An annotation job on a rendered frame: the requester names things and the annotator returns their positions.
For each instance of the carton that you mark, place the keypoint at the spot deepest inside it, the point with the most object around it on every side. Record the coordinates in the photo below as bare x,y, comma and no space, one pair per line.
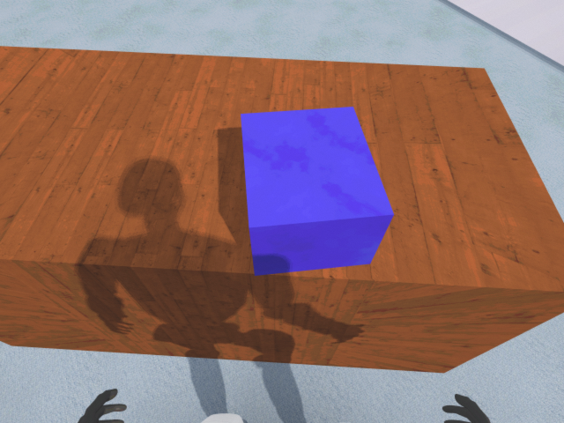
315,198

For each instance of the robot right hand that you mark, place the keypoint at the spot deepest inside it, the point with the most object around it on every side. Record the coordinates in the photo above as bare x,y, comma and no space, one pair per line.
470,410

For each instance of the robot left hand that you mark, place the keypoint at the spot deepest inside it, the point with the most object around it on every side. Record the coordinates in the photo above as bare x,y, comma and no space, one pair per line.
97,408

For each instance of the pedestal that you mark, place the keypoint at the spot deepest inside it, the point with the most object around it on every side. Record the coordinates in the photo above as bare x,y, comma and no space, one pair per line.
124,222

